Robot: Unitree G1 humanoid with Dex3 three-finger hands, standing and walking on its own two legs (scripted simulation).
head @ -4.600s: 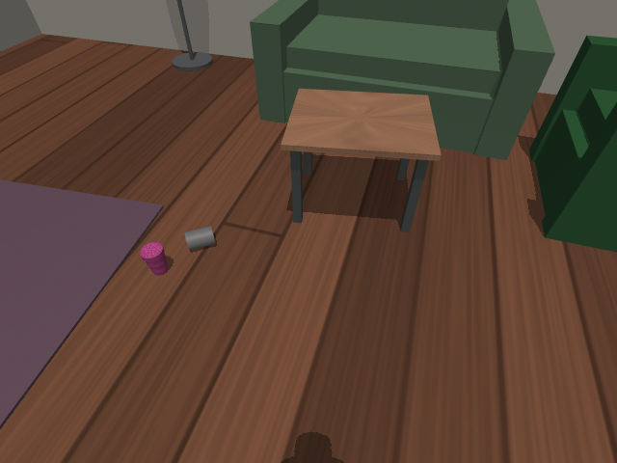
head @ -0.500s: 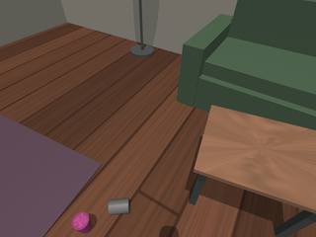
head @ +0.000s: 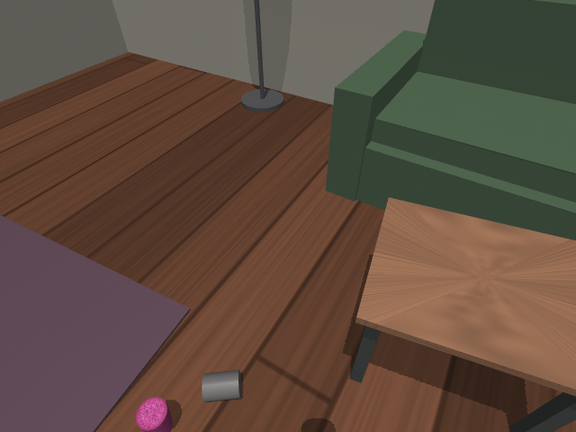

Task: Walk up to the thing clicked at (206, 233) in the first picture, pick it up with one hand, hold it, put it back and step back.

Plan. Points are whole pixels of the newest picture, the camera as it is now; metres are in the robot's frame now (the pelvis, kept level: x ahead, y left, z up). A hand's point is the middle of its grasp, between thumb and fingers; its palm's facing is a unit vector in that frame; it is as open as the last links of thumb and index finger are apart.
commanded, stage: walk up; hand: left
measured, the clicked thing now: (222, 385) +0.47 +0.25 -0.73
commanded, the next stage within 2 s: stand in 0.50 s
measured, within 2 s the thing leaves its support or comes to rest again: neither
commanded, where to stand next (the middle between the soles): +0.06 +0.00 m, yaw -1 degrees
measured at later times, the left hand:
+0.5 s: hand out of the picture +0.08 +0.26 -0.15, palm faces -0.03 -0.94 -0.35, open 7.4 cm
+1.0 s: hand out of the picture +0.06 +0.25 -0.15, palm faces -0.03 -0.94 -0.34, open 7.4 cm
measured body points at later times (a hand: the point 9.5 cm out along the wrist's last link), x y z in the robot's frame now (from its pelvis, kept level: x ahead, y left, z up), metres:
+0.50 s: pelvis +0.00 +0.00 +0.00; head +0.00 +0.00 +0.45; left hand +0.09 +0.31 -0.13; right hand +0.07 -0.30 -0.13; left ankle +0.00 +0.13 -0.74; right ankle -0.02 -0.13 -0.74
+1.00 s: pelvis -0.01 -0.01 +0.01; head -0.01 -0.01 +0.46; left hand +0.06 +0.29 -0.13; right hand +0.07 -0.31 -0.13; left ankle +0.00 +0.13 -0.74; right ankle -0.02 -0.13 -0.74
